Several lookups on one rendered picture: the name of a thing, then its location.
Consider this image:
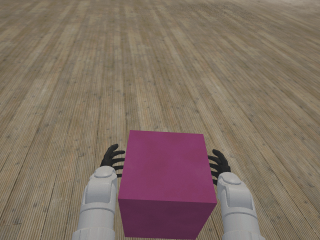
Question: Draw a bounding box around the right robot hand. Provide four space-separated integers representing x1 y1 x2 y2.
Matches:
208 149 231 186

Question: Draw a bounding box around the right robot forearm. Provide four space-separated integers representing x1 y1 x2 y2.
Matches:
217 172 266 240

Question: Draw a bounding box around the carton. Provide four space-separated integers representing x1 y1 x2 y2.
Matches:
118 130 217 240

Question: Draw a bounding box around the left robot hand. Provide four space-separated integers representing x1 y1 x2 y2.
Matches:
100 144 125 178

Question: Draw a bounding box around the left robot forearm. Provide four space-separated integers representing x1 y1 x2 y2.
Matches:
71 166 117 240

